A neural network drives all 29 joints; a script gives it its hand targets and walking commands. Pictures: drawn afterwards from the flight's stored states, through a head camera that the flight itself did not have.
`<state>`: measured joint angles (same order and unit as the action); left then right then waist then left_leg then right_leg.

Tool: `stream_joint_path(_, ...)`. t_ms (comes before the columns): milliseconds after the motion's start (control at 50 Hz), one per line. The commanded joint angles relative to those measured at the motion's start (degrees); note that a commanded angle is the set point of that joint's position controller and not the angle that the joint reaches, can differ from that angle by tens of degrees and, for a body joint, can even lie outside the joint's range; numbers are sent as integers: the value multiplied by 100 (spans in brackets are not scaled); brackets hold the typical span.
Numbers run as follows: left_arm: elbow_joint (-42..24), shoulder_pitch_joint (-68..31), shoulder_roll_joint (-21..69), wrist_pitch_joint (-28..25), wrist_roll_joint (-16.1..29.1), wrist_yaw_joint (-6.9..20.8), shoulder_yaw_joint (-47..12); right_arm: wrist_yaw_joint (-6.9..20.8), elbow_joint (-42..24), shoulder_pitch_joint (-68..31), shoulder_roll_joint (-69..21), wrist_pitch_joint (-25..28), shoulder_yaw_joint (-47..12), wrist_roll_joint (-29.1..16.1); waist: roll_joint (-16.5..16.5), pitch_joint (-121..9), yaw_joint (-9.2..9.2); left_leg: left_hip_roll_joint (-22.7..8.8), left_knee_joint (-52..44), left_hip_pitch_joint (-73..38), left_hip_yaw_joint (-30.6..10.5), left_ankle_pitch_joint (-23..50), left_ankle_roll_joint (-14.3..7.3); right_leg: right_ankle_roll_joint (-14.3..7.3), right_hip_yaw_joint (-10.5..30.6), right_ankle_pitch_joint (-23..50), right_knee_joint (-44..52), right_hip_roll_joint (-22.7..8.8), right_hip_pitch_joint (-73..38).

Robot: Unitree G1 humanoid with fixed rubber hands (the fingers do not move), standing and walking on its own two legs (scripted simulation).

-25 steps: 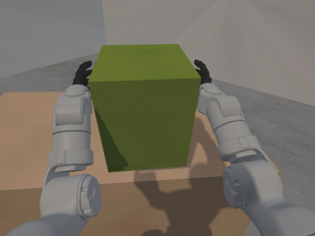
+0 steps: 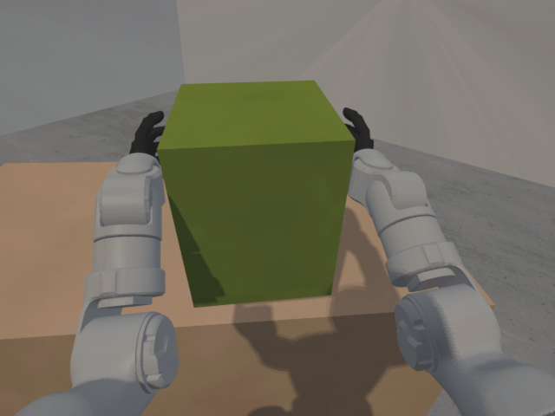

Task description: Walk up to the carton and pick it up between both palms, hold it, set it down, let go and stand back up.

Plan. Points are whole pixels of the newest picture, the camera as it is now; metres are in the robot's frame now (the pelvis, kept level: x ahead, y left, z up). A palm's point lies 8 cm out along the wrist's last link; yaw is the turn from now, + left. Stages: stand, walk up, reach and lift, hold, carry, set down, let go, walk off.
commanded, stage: hold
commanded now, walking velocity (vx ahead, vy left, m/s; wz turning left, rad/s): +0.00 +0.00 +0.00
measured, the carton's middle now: (256, 189) +0.37 +0.00 +0.22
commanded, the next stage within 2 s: none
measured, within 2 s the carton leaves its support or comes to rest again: neither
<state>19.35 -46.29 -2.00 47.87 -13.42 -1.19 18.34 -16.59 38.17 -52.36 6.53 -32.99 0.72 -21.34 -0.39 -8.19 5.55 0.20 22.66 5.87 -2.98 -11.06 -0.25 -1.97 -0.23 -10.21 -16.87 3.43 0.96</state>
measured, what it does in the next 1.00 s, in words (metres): stands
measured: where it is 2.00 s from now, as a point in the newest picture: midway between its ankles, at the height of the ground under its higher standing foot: outside the picture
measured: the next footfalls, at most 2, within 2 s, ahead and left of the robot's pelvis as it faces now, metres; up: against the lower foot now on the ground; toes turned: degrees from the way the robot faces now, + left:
none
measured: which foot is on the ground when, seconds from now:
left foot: down 0.00-1.00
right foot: down 0.00-1.00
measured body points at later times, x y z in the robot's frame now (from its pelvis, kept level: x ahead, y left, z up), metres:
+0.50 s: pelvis +0.00 +0.00 +0.00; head -0.09 +0.01 +0.44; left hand +0.38 +0.15 +0.26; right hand +0.37 -0.15 +0.26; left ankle +0.02 +0.11 -0.75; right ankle +0.00 -0.10 -0.75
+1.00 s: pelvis +0.00 +0.00 +0.00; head -0.10 +0.01 +0.44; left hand +0.37 +0.15 +0.27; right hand +0.37 -0.15 +0.27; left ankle +0.02 +0.11 -0.75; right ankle +0.00 -0.10 -0.75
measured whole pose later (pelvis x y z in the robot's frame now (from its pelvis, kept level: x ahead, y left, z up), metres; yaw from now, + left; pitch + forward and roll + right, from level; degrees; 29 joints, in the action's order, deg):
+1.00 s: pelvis +0.00 +0.00 +0.00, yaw +0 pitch -6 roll -1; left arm 18.8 -46.5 -1.9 48.0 -13.8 -0.9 19.0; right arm -16.6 37.8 -52.5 6.5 -33.2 0.4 -20.7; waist 0.0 -7.7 5.2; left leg 0.2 22.5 5.5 -2.9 -10.9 -0.2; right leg -2.0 0.1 -10.0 -16.9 3.5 0.8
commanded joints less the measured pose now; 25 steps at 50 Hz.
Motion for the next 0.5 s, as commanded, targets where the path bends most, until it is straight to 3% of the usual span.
stream_joint_path(0,-695,-4789,3580,-419,944,705,-2555,699,-1674,-4973,-3872,131,-1711,-764,367,-1395,-33,65,-385,-585,12,1008,220,457,50,829,271,18,76)
stream_joint_path(160,-1140,-4599,3612,-432,1093,726,-2686,601,-2219,-4805,-3993,139,-1976,-950,179,-1979,-10,115,-137,-870,-19,1770,227,539,101,1913,137,30,-299)
stream_joint_path(260,-917,-4374,3461,-338,898,808,-2455,572,-2167,-4740,-3936,85,-1969,-832,38,-1565,-70,133,-268,-771,43,1418,162,567,104,1740,194,4,-262)
stream_joint_path(360,-746,-4523,3491,-333,848,851,-2450,596,-2039,-4907,-3920,91,-1825,-719,153,-1390,-55,119,-382,-581,72,1053,140,525,90,1275,255,-3,-140)
stream_joint_path(480,-963,-4755,3624,-389,1031,786,-2728,594,-2092,-4957,-3950,106,-1806,-778,413,-1673,53,110,-210,-763,30,1391,260,486,98,1455,194,7,-75)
